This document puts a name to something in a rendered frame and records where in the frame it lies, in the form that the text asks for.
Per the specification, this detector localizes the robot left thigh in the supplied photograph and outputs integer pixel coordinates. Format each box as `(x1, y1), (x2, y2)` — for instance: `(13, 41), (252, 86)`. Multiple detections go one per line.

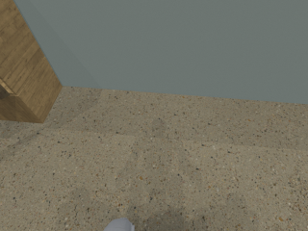
(103, 218), (135, 231)

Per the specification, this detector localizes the cupboard door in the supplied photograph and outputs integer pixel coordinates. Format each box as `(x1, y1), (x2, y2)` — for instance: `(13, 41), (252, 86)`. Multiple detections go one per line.
(0, 84), (10, 100)

